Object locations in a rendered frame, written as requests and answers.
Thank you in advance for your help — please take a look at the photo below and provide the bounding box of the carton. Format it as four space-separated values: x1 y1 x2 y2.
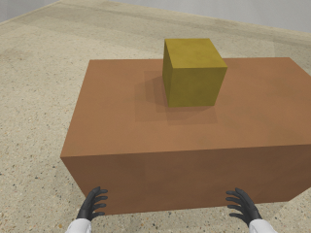
162 38 228 108

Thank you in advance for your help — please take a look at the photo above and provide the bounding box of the right robot hand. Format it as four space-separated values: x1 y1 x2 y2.
225 187 262 228

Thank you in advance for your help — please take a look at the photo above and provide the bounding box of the pedestal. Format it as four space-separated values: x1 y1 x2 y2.
60 57 311 216

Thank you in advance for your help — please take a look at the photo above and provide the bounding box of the right robot forearm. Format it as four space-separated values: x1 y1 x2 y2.
249 218 278 233

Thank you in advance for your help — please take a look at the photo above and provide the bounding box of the left robot forearm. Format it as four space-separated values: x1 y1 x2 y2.
65 218 91 233

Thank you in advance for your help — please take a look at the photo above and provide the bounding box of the left robot hand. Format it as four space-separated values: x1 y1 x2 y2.
76 186 108 221

